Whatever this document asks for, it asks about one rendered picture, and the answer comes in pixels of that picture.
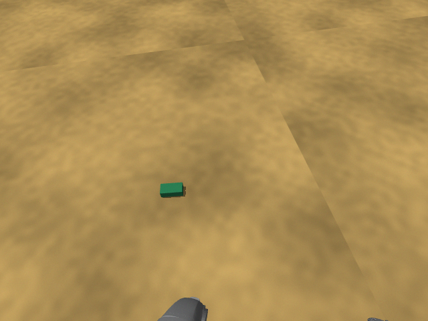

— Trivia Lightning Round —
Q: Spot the small box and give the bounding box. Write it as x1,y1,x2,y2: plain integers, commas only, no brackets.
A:
160,183,183,197

